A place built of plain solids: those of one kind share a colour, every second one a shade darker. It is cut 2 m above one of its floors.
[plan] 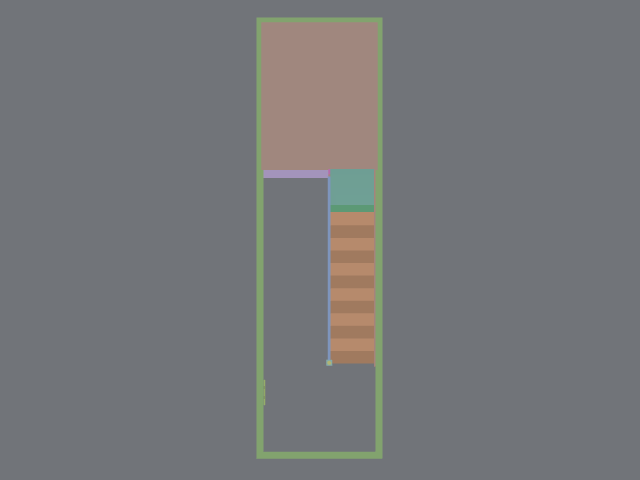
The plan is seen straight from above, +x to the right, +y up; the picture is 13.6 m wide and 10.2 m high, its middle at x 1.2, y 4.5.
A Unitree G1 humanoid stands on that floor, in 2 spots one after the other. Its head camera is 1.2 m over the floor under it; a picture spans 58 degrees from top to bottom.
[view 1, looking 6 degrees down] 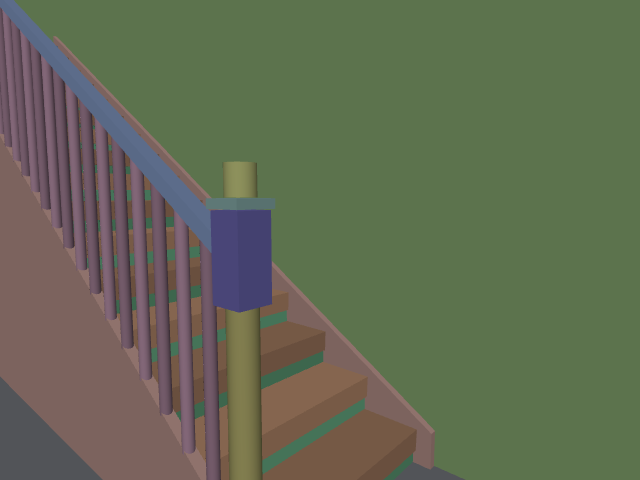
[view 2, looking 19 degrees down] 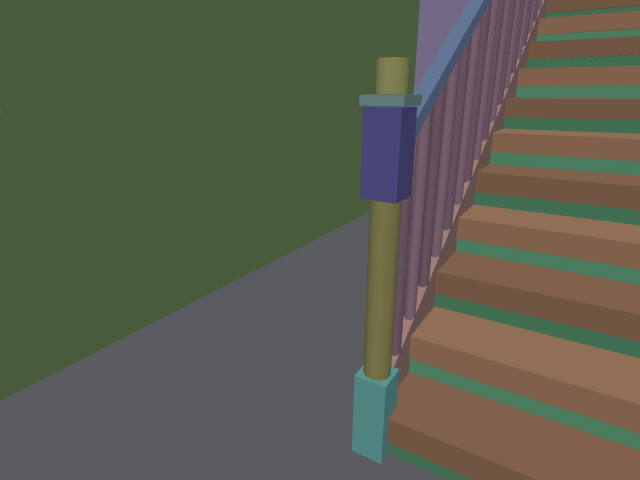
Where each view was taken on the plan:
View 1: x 0.68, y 1.00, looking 41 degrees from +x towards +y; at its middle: wall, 2.26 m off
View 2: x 1.88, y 0.75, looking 122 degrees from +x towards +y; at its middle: ground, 3.69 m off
